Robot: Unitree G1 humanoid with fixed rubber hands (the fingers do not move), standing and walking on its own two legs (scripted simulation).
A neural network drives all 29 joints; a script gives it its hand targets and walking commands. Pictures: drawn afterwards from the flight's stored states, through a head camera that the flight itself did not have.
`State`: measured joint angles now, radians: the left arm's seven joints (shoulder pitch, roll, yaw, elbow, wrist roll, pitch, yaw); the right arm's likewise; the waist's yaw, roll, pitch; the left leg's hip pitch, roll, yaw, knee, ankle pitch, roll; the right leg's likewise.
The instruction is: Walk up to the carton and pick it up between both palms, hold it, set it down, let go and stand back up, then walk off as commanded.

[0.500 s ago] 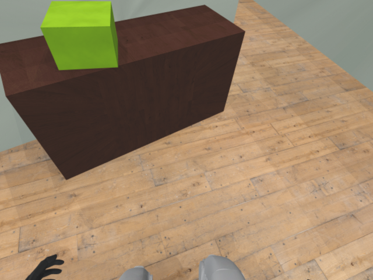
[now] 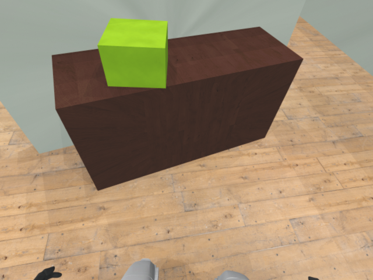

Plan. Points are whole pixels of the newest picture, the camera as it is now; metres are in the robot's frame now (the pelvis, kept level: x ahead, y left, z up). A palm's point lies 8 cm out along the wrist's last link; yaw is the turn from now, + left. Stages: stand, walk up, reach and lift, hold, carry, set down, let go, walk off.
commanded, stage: walk up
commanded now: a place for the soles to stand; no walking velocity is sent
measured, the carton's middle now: (138, 53) +0.94 +0.17 -0.01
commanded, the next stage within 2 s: none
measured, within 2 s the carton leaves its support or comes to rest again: neither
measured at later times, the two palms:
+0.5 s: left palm (53, 278) +0.15 +0.26 -0.05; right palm (326, 237) +0.22 -0.36 -0.09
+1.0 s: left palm (39, 267) +0.17 +0.32 -0.10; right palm (291, 203) +0.30 -0.29 -0.08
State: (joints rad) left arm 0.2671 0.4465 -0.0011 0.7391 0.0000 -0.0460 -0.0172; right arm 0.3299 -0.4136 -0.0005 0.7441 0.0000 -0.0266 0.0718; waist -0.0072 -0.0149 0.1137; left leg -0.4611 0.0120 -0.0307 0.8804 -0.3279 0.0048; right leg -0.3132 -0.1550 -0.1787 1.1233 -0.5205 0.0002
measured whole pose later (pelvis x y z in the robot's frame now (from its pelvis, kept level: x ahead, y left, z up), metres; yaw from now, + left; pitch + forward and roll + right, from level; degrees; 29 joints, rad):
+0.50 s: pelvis +0.11 -0.07 +0.02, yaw +7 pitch -5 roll +3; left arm 0.27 0.43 0.00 0.75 0.00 -0.06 -0.02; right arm 0.33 -0.42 0.00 0.76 0.00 -0.02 0.02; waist 0.05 -0.01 0.11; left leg -0.50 -0.04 -0.07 1.19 -0.32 0.00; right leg -0.33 -0.12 -0.26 0.82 -0.41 -0.08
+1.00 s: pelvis +0.17 +0.00 +0.00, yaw +14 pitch -4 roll -1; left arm 0.27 0.43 0.00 0.75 0.00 0.02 -0.02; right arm 0.33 -0.41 0.00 0.76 0.00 -0.02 0.00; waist 0.00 -0.01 0.15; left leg -0.48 -0.03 -0.04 0.85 -0.29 0.03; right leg -0.36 -0.14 -0.25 1.10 -0.53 -0.02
